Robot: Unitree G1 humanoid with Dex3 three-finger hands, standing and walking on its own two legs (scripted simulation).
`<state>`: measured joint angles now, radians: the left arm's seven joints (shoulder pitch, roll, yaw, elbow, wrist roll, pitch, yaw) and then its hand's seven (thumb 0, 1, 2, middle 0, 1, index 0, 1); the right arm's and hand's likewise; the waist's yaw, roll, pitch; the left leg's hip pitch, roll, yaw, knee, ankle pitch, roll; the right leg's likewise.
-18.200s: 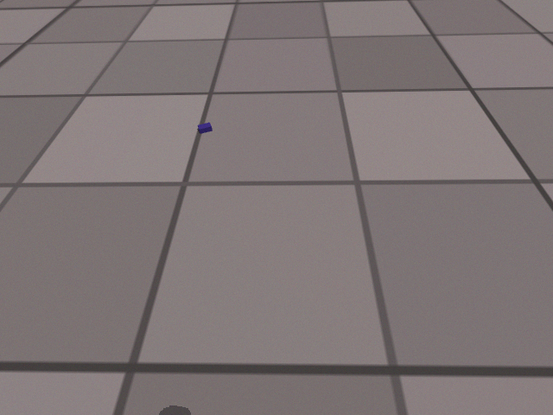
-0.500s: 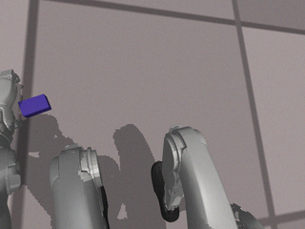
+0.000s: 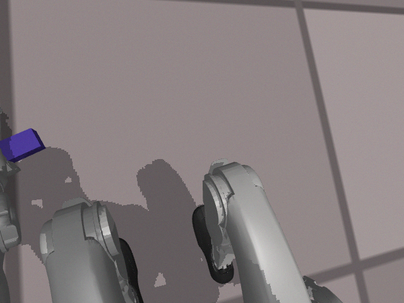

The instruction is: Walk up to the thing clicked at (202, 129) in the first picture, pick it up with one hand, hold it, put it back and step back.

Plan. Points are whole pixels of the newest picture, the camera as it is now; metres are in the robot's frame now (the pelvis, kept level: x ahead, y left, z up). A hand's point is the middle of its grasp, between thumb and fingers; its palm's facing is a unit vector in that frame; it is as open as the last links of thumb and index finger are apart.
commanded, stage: approach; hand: left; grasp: from above
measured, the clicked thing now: (21, 146) +0.47 +0.31 -0.30
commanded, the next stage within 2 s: close in in 0.62 s
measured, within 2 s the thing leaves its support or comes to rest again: neither
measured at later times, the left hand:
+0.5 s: hand out of the picture +0.46 +0.32 -0.17, palm faces -0.45 -0.18 -0.87, open 13.1 cm
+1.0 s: hand out of the picture +0.45 +0.32 -0.19, palm faces -0.45 -0.18 -0.88, open 13.3 cm
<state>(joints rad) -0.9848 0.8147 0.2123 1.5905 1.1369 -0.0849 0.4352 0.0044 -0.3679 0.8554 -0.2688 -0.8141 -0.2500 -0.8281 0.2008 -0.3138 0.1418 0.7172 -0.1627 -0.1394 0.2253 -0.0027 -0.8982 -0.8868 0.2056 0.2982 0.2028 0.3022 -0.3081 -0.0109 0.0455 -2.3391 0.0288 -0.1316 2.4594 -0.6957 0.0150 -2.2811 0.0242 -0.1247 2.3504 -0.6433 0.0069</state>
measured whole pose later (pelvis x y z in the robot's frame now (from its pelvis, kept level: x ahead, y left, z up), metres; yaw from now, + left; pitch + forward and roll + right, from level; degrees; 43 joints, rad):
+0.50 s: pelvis +0.00 +0.00 +0.01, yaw +1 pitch +33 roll -9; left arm -1.07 0.82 0.14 1.63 1.17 -0.09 0.41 0.00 -0.36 0.90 -0.29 -0.80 -0.26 -0.83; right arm 0.15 -0.33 0.14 0.70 -0.16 -0.13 0.22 -0.01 -0.90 -0.89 0.20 0.30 0.20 0.30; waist -0.31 -0.01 0.01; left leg -2.33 0.02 -0.13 2.44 -0.70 0.02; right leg -2.26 0.01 -0.12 2.33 -0.66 0.01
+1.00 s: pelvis +0.00 +0.00 +0.00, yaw +0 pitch +32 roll -9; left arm -1.02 0.82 0.15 1.64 1.18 -0.12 0.45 0.00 -0.36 0.87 -0.25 -0.81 -0.23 -0.82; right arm 0.17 -0.32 0.13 0.73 -0.17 -0.17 0.22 0.00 -0.89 -0.88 0.21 0.30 0.20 0.30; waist -0.30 -0.03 0.01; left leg -2.34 0.02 -0.13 2.46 -0.69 0.02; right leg -2.27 0.02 -0.12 2.35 -0.65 0.02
